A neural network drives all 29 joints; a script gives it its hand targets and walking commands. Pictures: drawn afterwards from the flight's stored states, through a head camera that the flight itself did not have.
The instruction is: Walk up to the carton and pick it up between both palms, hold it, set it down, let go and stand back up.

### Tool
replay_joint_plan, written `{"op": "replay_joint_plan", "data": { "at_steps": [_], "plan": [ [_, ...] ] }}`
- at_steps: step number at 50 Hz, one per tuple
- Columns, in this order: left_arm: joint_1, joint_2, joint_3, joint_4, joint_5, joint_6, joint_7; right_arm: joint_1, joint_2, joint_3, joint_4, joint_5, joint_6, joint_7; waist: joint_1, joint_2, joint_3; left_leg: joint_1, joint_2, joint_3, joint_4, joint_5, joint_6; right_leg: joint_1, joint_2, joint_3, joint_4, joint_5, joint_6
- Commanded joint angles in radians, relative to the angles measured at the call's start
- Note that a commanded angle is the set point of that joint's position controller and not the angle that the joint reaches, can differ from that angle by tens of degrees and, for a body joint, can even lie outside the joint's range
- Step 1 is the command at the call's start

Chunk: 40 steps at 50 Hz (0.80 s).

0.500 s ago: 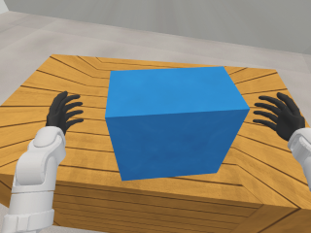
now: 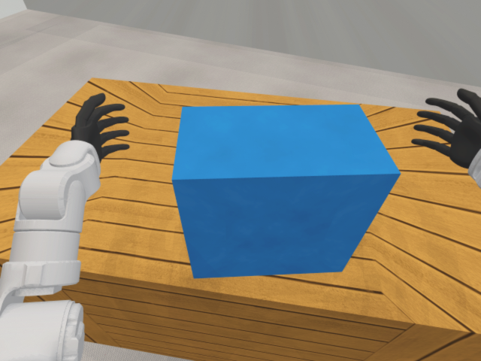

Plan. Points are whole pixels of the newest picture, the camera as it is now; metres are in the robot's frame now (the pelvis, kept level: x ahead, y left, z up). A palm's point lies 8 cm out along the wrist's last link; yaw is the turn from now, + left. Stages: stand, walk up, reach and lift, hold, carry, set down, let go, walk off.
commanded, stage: reach and lift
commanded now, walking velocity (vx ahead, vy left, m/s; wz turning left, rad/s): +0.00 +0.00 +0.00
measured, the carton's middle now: (270, 197) +0.43 -0.02 +0.04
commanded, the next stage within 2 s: none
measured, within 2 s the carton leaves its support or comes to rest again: neither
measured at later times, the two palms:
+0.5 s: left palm (84, 123) +0.40 +0.27 +0.21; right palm (465, 114) +0.44 -0.29 +0.24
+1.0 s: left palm (122, 178) +0.39 +0.24 +0.11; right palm (417, 181) +0.42 -0.27 +0.11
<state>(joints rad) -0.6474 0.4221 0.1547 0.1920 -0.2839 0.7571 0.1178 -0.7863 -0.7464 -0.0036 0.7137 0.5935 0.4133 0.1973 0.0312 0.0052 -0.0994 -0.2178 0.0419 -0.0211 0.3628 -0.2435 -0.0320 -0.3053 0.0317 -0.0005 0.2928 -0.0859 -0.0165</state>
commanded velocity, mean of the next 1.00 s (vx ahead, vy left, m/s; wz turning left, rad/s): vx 0.00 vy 0.00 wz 0.00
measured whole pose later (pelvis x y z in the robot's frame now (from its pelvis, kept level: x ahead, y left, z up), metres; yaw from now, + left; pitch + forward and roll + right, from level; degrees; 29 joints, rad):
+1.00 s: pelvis -0.01 +0.00 -0.01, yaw +2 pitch +11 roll +0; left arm -0.73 0.31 0.03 0.68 -0.27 0.33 0.13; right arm -0.81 -0.57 -0.05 1.04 0.35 0.13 0.20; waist 0.05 0.01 -0.12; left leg -0.37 0.02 -0.04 0.42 -0.24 -0.03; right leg -0.45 0.01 -0.01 0.37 -0.10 -0.01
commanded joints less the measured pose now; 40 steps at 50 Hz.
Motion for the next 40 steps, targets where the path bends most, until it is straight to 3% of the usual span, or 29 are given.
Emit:
{"op": "replay_joint_plan", "data": {
  "at_steps": [1, 5, 6, 8, 11, 14, 15, 16, 17, 18, 19, 22, 23, 26, 29, 32, 34, 35, 36, 37, 39, 40],
  "plan": [
    [-0.425, 0.213, 0.056, -0.135, 0.001, -0.022, 0.006, -0.426, -0.27, -0.054, -0.105, 0.028, -0.037, -0.003, 0.006, -0.043, -0.398, -0.071, -0.065, 0.036, -0.033, 0.342, -0.003, 0.409, 0.032, 0.017, 0.057, 0.351, -0.002],
    [-0.512, 0.233, 0.04, -0.098, -0.015, -0.03, 0.003, -0.516, -0.271, -0.033, -0.093, 0.044, -0.037, -0.004, 0.005, -0.047, -0.423, -0.118, -0.068, 0.036, -0.039, 0.317, 0.003, 0.437, 0.025, 0.023, 0.052, 0.355, -0.005],
    [-0.518, 0.239, 0.04, -0.068, -0.02, -0.031, 0.003, -0.537, -0.254, -0.027, -0.084, 0.049, -0.034, -0.007, 0.021, -0.056, -0.421, -0.119, -0.066, 0.039, -0.047, 0.288, 0.003, 0.428, 0.024, 0.024, 0.051, 0.337, 0.002],
    [-0.557, 0.254, 0.032, -0.069, -0.023, -0.034, 0.002, -0.57, -0.273, -0.022, -0.071, 0.039, -0.033, -0.01, 0.008, -0.068, -0.444, -0.126, -0.071, 0.038, -0.032, 0.313, 0.008, 0.441, 0.021, 0.028, 0.049, 0.383, 0.002],
    [-0.545, 0.25, 0.012, -0.008, -0.019, -0.031, 0.002, -0.574, -0.275, -0.024, -0.015, 0.04, -0.03, -0.011, 0.008, -0.038, -0.463, -0.104, -0.06, 0.036, -0.034, 0.33, -0.008, 0.426, 0.024, 0.018, 0.051, 0.375, -0.01],
    [-0.655, 0.248, -0.007, 0.058, -0.037, -0.036, 0.0, -0.636, -0.301, -0.02, 0.089, 0.039, -0.022, -0.004, -0.002, -0.015, -0.433, -0.097, -0.055, 0.025, -0.024, 0.312, -0.011, 0.364, 0.031, 0.014, 0.044, 0.306, -0.021],
    [-0.616, 0.233, -0.02, 0.063, -0.037, -0.032, 0.001, -0.61, -0.287, -0.021, 0.093, 0.04, -0.019, 0.002, -0.003, -0.009, -0.434, -0.085, -0.048, 0.027, -0.031, 0.289, -0.016, 0.345, 0.033, 0.006, 0.04, 0.275, -0.021],
    [-0.64, 0.228, -0.02, 0.068, -0.034, -0.038, 0.003, -0.652, -0.271, -0.017, 0.089, 0.032, -0.018, 0.003, 0.002, -0.016, -0.433, -0.106, -0.051, 0.028, -0.027, 0.291, -0.011, 0.348, 0.032, 0.008, 0.037, 0.266, -0.021],
    [-0.647, 0.237, -0.043, 0.119, -0.043, -0.037, 0.004, -0.664, -0.288, -0.029, 0.143, 0.022, -0.017, 0.004, -0.014, -0.02, -0.415, -0.122, -0.048, 0.027, -0.03, 0.273, -0.012, 0.338, 0.028, 0.006, 0.043, 0.267, -0.021],
    [-0.683, 0.239, -0.043, 0.123, -0.058, -0.048, 0.005, -0.689, -0.276, -0.014, 0.12, 0.026, -0.025, 0.004, 0.001, -0.032, -0.45, -0.126, -0.052, 0.022, -0.025, 0.261, -0.011, 0.341, 0.026, 0.009, 0.036, 0.251, -0.021],
    [-0.65, 0.228, -0.062, 0.165, -0.055, -0.058, 0.006, -0.674, -0.274, -0.024, 0.17, 0.006, -0.025, 0.006, -0.005, -0.03, -0.411, -0.159, -0.045, 0.013, -0.038, 0.234, -0.004, 0.334, 0.028, 0.007, 0.049, 0.219, -0.021],
    [-0.627, 0.218, -0.044, 0.157, -0.042, -0.077, 0.007, -0.656, -0.251, 0.002, 0.192, 0.009, -0.037, 0.009, 0.013, -0.032, -0.449, -0.125, -0.047, 0.02, -0.015, 0.291, -0.005, 0.357, 0.026, 0.014, 0.058, 0.289, -0.018],
    [-0.619, 0.218, -0.052, 0.17, -0.039, -0.085, 0.004, -0.649, -0.247, 0.001, 0.199, 0.005, -0.044, 0.009, 0.004, -0.041, -0.441, -0.133, -0.047, 0.014, -0.018, 0.305, -0.005, 0.372, 0.026, 0.011, 0.064, 0.3, -0.017],
    [-0.525, 0.179, -0.037, 0.159, -0.006, -0.111, -0.014, -0.579, -0.196, 0.053, 0.172, 0.017, -0.077, 0.002, 0.02, -0.052, -0.443, -0.127, -0.059, 0.025, -0.003, 0.412, -0.009, 0.451, 0.026, 0.005, 0.072, 0.448, -0.003],
    [-0.49, 0.161, 0.002, 0.078, 0.024, -0.14, -0.022, -0.535, -0.202, 0.01, 0.153, 0.004, -0.109, -0.005, -0.001, -0.017, -0.456, -0.061, -0.058, 0.008, 0.006, 0.498, -0.014, 0.431, 0.036, -0.01, 0.088, 0.48, 0.002],
    [-0.384, 0.129, 0.017, 0.008, 0.048, -0.164, -0.027, -0.446, -0.192, -0.024, 0.062, -0.043, -0.154, -0.009, -0.015, -0.032, -0.463, -0.021, -0.068, 0.019, 0.012, 0.537, -0.018, 0.434, 0.043, -0.015, 0.07, 0.509, 0.011],
    [-0.393, 0.147, 0.032, -0.052, 0.056, -0.19, -0.031, -0.449, -0.187, -0.04, 0.011, -0.062, -0.177, -0.021, -0.025, -0.034, -0.499, -0.02, -0.083, 0.026, 0.003, 0.491, -0.009, 0.467, 0.04, -0.013, 0.086, 0.536, 0.021],
    [-0.408, 0.116, 0.049, -0.007, 0.065, -0.212, -0.033, -0.451, -0.146, -0.058, -0.007, -0.086, -0.186, -0.025, -0.028, -0.04, -0.441, -0.075, -0.082, 0.03, 0.002, 0.438, -0.002, 0.451, 0.027, -0.011, 0.095, 0.494, 0.022],
    [-0.425, 0.136, 0.065, -0.112, 0.069, -0.231, -0.024, -0.458, -0.146, -0.096, -0.093, -0.109, -0.205, -0.028, -0.022, -0.032, -0.529, -0.056, -0.093, 0.038, 0.0, 0.445, -0.007, 0.478, 0.023, -0.017, 0.091, 0.504, 0.026],
    [-0.393, 0.119, 0.067, -0.047, 0.066, -0.25, -0.02, -0.432, -0.152, -0.103, -0.067, -0.122, -0.218, -0.029, -0.023, -0.036, -0.499, -0.081, -0.094, 0.034, -0.006, 0.415, 0.0, 0.455, 0.026, -0.012, 0.106, 0.492, 0.025],
    [-0.412, 0.107, 0.029, 0.047, 0.062, -0.297, -0.024, -0.415, -0.133, -0.111, -0.016, -0.165, -0.239, -0.025, -0.041, -0.04, -0.471, -0.108, -0.085, 0.036, -0.01, 0.3, 0.003, 0.392, 0.021, -0.02, 0.088, 0.345, 0.024],
    [-0.449, 0.109, 0.014, 0.049, 0.049, -0.324, -0.017, -0.437, -0.124, -0.113, -0.016, -0.164, -0.246, -0.022, -0.021, -0.021, -0.494, -0.107, -0.086, 0.049, -0.024, 0.258, 0.004, 0.372, 0.018, -0.015, 0.074, 0.283, 0.015]
  ]
}}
